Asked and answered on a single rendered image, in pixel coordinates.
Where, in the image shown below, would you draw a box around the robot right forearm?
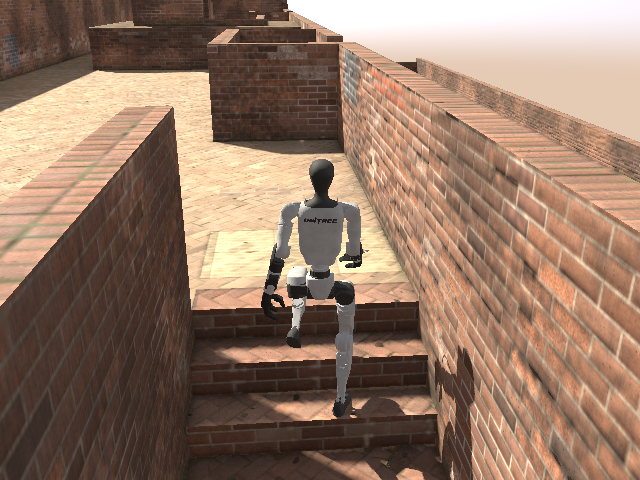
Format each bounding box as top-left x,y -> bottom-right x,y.
349,242 -> 363,263

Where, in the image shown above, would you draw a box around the robot left upper arm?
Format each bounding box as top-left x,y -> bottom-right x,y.
275,202 -> 300,259

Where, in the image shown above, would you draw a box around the robot right upper arm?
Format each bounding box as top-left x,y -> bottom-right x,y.
342,202 -> 361,256

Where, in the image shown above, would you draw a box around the robot left forearm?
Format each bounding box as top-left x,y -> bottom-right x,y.
263,243 -> 285,295

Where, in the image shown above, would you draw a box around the robot left shin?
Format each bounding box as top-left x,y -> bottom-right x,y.
291,296 -> 307,331

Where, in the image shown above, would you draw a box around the robot right hand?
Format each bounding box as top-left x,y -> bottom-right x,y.
339,253 -> 362,268

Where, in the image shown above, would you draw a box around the robot left hand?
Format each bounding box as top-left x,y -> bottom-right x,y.
261,292 -> 285,320

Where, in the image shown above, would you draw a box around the right robot thigh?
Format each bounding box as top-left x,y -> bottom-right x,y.
334,280 -> 356,352

